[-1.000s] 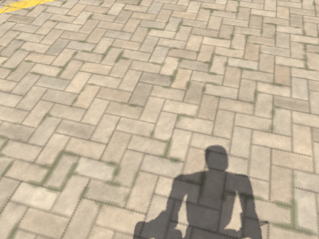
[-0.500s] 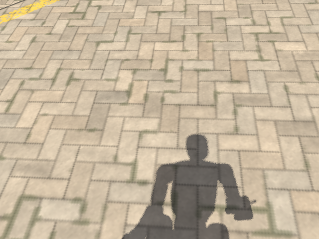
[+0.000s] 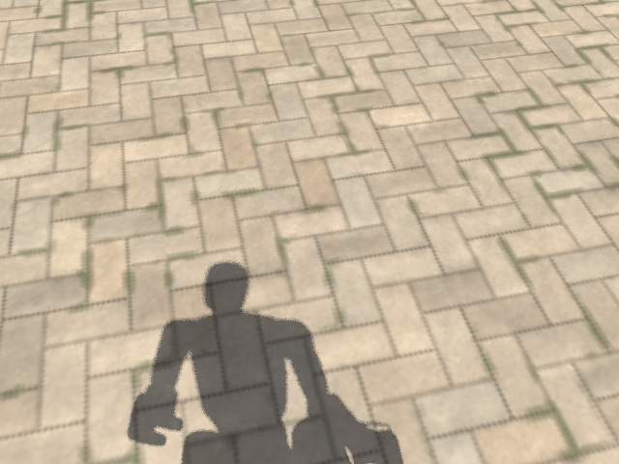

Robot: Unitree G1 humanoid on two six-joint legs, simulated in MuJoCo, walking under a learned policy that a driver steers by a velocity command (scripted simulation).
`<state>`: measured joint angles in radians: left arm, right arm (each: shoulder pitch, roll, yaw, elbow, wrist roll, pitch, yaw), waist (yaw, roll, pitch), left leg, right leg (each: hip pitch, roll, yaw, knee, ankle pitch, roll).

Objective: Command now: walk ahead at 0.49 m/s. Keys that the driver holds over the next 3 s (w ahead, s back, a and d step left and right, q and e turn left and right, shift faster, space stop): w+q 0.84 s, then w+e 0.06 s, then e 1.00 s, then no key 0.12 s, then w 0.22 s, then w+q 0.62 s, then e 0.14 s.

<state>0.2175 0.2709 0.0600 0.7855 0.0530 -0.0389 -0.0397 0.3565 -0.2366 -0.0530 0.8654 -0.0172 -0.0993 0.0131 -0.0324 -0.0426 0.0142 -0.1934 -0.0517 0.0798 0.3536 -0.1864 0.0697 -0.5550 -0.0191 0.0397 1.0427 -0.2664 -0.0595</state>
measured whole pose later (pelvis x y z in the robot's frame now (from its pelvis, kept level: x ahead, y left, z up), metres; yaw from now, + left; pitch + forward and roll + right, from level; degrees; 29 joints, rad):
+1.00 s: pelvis +0.47 +0.12 +0.00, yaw +29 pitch +0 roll +0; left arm 0.21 0.25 0.04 0.81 0.03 -0.04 -0.02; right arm 0.31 -0.24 -0.05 0.86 -0.01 -0.06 0.01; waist 0.00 -0.03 0.06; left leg -0.14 -0.13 0.03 0.31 -0.18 0.14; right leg -0.62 -0.12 0.00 1.05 -0.24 0.00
